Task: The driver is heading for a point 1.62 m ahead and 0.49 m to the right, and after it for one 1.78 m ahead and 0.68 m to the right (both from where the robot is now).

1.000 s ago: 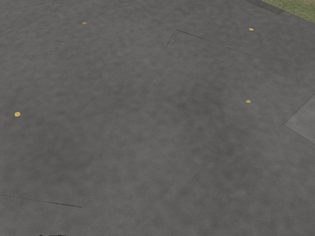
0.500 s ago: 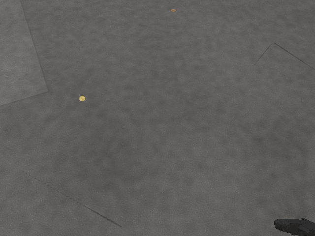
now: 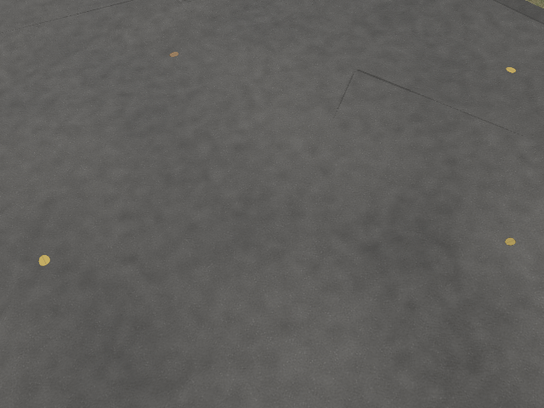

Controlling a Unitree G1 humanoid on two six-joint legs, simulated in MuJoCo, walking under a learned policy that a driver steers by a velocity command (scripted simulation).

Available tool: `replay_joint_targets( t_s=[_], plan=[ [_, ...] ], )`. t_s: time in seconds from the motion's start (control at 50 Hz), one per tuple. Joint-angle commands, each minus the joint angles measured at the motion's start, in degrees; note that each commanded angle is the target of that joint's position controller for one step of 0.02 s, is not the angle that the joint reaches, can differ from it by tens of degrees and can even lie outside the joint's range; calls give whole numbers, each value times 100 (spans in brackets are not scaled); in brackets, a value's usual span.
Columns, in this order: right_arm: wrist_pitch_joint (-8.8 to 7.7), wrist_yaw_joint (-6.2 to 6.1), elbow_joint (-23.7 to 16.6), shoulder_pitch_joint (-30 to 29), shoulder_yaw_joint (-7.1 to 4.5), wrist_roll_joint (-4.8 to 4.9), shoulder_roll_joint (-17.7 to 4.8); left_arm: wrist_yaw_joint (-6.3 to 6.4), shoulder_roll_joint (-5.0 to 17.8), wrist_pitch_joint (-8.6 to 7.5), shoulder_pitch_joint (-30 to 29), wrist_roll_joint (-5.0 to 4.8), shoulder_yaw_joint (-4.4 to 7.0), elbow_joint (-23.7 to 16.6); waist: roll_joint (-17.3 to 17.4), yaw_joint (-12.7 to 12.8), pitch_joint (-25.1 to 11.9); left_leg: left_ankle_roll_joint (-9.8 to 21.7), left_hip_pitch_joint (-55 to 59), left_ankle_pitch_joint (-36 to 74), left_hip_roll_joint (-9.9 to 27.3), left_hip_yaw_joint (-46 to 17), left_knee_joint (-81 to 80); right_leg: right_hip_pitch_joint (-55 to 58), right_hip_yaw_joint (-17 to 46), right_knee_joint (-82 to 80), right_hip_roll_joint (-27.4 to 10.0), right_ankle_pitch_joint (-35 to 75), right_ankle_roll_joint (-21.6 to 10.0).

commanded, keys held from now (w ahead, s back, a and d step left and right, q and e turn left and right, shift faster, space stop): e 0.80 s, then no key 0.14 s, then q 0.06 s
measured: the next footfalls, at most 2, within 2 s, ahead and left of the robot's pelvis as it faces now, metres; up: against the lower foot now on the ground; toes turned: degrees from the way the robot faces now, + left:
left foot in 0.36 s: +0.10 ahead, +0.14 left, +0.00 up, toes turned -19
right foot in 0.80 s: +0.00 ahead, -0.11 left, +0.00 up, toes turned -31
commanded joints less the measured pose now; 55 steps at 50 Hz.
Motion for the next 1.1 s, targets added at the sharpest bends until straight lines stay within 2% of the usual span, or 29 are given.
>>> replay_joint_targets(
  t_s=[0.02, 0.08, 0.18, 0.3, 0.34, 0.36, 0.38, 0.4, 0.42, 0.44, 0.46, 0.48, 0.52, 0.58, 0.64, 0.72, 0.76, 0.78, 0.8, 0.82, 0.84, 0.86, 0.88, 0.9, 0.92, 0.96, 1.0, 1.04, 1.1],
  plan=[
    [-52, -76, -409, -148, -164, 4, -598, 102, 897, -112, 40, -146, 248, -369, -476, 7, -1072, -72, -1420, 299, 110, -694, 679, 1842, 1867, -1028, -1488, 3237, -1132],
    [-36, -96, -357, 34, -153, 29, -466, 189, 920, -32, -59, -71, 242, -445, -787, -144, -1147, -226, -890, 798, -76, -637, 218, 1465, 1674, -1101, -1198, 3244, -1069],
    [-48, -86, -371, -124, -102, 46, -360, 281, 1071, 56, -38, -87, 304, -483, -888, -15, -1133, -359, -457, 1106, -178, -733, -1013, 1256, 1948, -1074, -1085, 2324, -1005],
    [-180, 39, -369, -24, -140, 90, -479, 233, 1043, 149, -235, -95, 291, -559, -1139, 20, -984, -200, 194, 1106, -316, -782, -2215, 1039, 2701, -932, -974, 1720, -897],
    [-253, 95, -259, 342, -170, 92, -487, 256, 988, 197, -423, -161, 263, -613, -1110, -225, -990, -52, 842, 1846, -325, -663, -3389, 903, 2761, -658, -751, 1630, -663],
    [-266, 92, -201, 513, -225, 54, -649, 277, 863, 213, -357, -168, 225, -631, -907, -246, -1016, 97, 1393, 2396, 28, -842, -3852, 564, 2619, -384, -506, 999, -401],
    [-232, 47, -255, 549, -303, -48, -1059, 263, 535, 210, -57, -90, 139, -625, 294, -27, -1121, 550, 1999, 3037, 1264, -1953, -4064, -158, 1860, 797, 109, -700, -52],
    [-204, 61, -279, 424, -327, -255, -1285, 261, 714, 151, -76, -122, 208, -810, 1565, 72, -764, 1577, 1642, 3818, 2166, -3282, -4283, -1200, 995, 1911, 786, -2410, 244],
    [-235, 48, -434, 183, -246, -246, -992, 252, 1155, 112, 116, -54, 339, -680, 1088, 85, -718, 1894, 1442, 3832, 2344, -3165, -4272, -1223, 1112, 3035, 360, -2291, 433],
    [-236, 12, -505, -116, -165, -175, -691, 233, 1286, 137, 212, -112, 422, -527, 753, 181, -608, 1650, 1350, 3657, 1954, -2473, -4164, -1221, 1055, 3447, 283, -1874, 516],
    [-219, -13, -546, -276, -138, -93, -594, 255, 1143, 204, 329, -119, 419, -380, 589, 223, -521, 1366, 1395, 3342, 1553, -1923, -4094, -1278, 957, 3644, 240, -1537, 627],
    [-209, -46, -540, -281, -115, -10, -543, 264, 1016, 252, 303, -106, 389, -373, 602, 136, -447, 1301, 1521, 3391, 1433, -1670, -4062, -1473, 916, 3833, 212, -1244, 729],
    [-155, -108, -491, -59, -92, -21, -554, 222, 765, 273, 98, -165, 306, -495, 676, -21, -426, 1345, 1651, 3742, 1253, -1165, -4080, -1509, 620, 3663, 154, -966, 865],
    [-75, -165, -428, 334, -147, -60, -709, 181, 600, 249, -313, -181, 217, -751, 810, -326, -605, 1499, 2343, 3983, 1452, -1022, -4059, -1603, 412, 2814, -75, -913, 988],
    [-31, -112, -459, 259, -228, -25, -936, 103, 499, 250, -358, -133, 143, -868, 863, -365, -721, 1518, 2259, 4084, 1593, -740, -4041, -994, 154, 1958, -268, -991, 936],
    [-25, 8, -450, 178, -287, 77, -1086, 16, 605, 308, -182, -141, 184, -904, 939, -292, -720, 1423, 2005, 4192, 1716, -468, -3863, -220, -212, 959, -208, -836, 709],
    [-37, 33, -426, 64, -297, 189, -1102, -37, 597, 339, 80, -145, 220, -847, 867, -80, -721, 1186, 1869, 4047, 1708, -297, -3494, 311, -356, 5, -127, -253, 454],
    [-52, 42, -363, 136, -271, 234, -988, -28, 644, 340, 319, -134, 266, -757, 712, 36, -766, 916, 1609, 3693, 1570, -85, -3091, 852, -372, -629, -4, 299, 262],
    [-76, 74, -231, 491, -206, 150, -732, 35, 947, 327, 586, -130, 380, -698, -50, 55, -901, 456, 892, 2807, 1231, 357, -2180, 1775, 225, -1042, -246, 1468, 2],
    [-86, 113, -496, 444, -9, -232, -236, 151, 1655, 284, 691, -91, 503, -841, -2026, -123, -1021, -150, -931, -526, 434, 672, -301, 2798, 2422, -882, -1890, 4091, -790],
    [-89, 47, -647, -97, -94, -110, -540, 64, 1456, 122, 725, 123, 406, -935, -1526, 336, -1347, -220, -1252, -949, 73, -260, 727, 2154, 2955, -1062, -2417, 3914, -1780],
    [-47, 8, -609, -188, -164, 56, -756, 27, 1240, -3, 521, 143, 327, -880, -1032, 257, -1090, -163, -1253, -555, 231, -458, 1094, 1889, 2359, -1171, -2112, 3407, -1633],
    [-22, -17, -545, -105, -183, 92, -760, 54, 1049, -67, 220, 63, 276, -820, -910, 87, -886, -103, -1248, -62, 314, -531, 970, 1705, 1921, -1198, -1736, 2811, -1288],
    [6, -55, -419, -16, -199, 54, -767, 86, 863, -70, -21, -15, 205, -815, -777, -3, -808, -118, -1200, 299, 368, -558, 813, 1627, 1677, -1202, -1505, 2464, -1037],
    [28, -66, -382, 83, -208, 8, -775, 118, 801, -66, -186, -41, 150, -811, -847, -94, -767, -175, -990, 646, 321, -519, 798, 1419, 1499, -1221, -1375, 2647, -977],
    [34, -34, -262, 361, -181, 42, -660, 168, 556, -84, -272, 33, 34, -779, -863, -216, -954, -249, -566, 1079, 264, -488, 645, 1350, 1203, -1269, -1255, 2779, -968],
    [55, -2, -166, 443, -84, 66, -434, 183, 278, -121, -357, 84, -73, -668, -838, -218, -958, -292, -194, 1289, 374, -498, -297, 1359, 911, -1305, -1134, 2426, -878],
    [65, 35, -166, 284, 17, 40, -284, 179, 275, -131, -326, 133, -95, -494, -899, -80, -826, -293, 304, 1300, 428, -452, -1218, 1206, 802, -1383, -1104, 1848, -836],
    [73, 47, -247, 176, -16, 91, -570, 149, 618, -101, -269, 153, -8, -280, -940, 57, -513, -223, 516, 998, 331, -295, -1752, 1011, 1039, -1441, -1297, 1080, -960]
  ],
)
